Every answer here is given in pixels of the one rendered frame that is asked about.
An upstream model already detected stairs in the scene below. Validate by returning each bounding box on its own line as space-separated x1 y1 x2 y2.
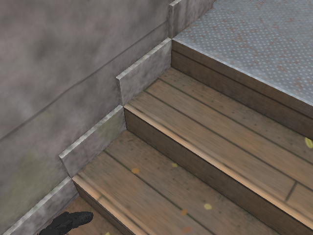
49 39 313 235

